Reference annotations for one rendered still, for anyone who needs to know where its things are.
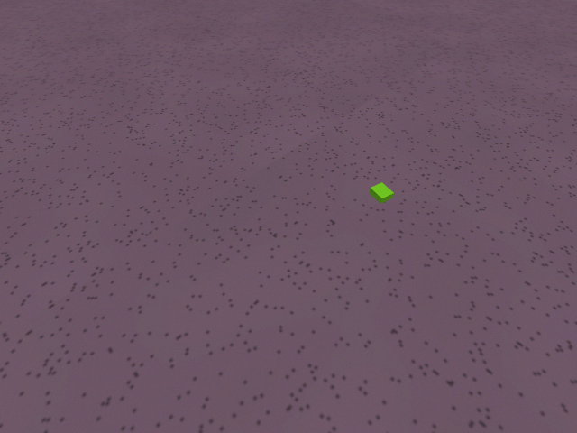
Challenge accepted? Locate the small box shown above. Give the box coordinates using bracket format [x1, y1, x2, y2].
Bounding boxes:
[369, 183, 394, 203]

